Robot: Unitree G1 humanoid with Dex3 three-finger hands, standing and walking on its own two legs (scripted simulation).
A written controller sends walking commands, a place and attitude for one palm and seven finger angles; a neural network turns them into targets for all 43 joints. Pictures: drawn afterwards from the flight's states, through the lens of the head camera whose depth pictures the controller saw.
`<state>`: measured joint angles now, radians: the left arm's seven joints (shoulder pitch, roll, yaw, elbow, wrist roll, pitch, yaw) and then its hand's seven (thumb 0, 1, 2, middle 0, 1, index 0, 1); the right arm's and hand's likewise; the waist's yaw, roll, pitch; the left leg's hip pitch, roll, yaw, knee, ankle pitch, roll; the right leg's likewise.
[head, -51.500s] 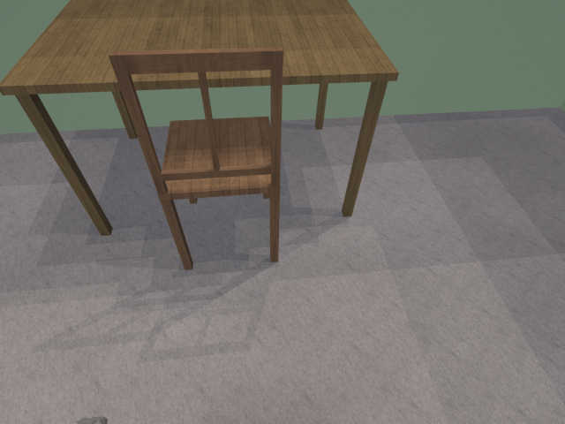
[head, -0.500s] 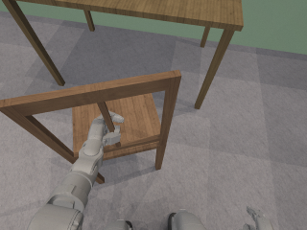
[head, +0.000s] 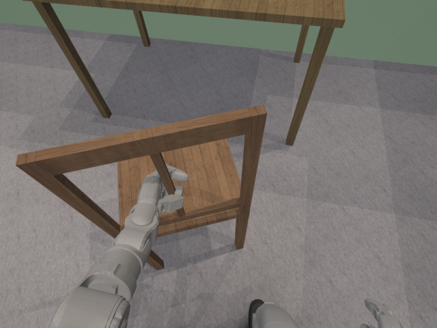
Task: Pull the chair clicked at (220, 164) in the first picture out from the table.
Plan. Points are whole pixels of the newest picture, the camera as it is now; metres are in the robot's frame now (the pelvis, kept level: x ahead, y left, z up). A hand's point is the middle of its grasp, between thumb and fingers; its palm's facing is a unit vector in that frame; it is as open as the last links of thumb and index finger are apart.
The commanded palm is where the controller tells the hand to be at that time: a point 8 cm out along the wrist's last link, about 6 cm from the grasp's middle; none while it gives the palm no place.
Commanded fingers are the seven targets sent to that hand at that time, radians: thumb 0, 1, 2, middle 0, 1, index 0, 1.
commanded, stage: step backward, pulling the chair out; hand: left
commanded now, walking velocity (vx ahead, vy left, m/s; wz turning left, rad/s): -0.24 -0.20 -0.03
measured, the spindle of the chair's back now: (170, 189) +0.39 +0.11 -0.07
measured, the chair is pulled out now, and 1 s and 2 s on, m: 0.49 0.61 0.61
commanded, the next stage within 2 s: stop walking, hand still on the chair in 0.02 s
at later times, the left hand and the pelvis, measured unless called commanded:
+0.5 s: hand (173, 252) +0.25 +0.09 -0.05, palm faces -0.07 -0.98 -0.20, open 5.0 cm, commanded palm +0.24 +0.14 -0.04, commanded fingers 0.00 0.90 0.90 -0.50 -1.45 -0.50 -1.45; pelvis -0.06 -0.01 +0.00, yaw -1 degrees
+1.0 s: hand (170, 260) +0.24 +0.10 -0.05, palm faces -0.13 -0.97 -0.19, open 5.1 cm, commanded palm +0.23 +0.15 -0.04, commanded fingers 0.00 0.90 0.90 -0.50 -1.45 -0.50 -1.45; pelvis -0.03 +0.01 +0.01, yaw -2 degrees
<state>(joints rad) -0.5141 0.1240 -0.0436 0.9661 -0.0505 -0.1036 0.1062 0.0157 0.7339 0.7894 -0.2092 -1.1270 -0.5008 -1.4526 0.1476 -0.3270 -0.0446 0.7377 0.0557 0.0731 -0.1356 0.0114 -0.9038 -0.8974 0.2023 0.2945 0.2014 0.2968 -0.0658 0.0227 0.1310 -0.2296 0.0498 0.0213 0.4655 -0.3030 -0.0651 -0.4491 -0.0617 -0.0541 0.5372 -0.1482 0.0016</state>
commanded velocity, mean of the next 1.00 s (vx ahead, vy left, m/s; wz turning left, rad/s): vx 0.02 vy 0.00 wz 0.00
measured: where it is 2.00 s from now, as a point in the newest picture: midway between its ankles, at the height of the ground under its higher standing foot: outside the picture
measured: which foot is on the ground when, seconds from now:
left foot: down 0.00-1.00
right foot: down 0.00-0.02, up 0.04-0.12, down 0.14-1.00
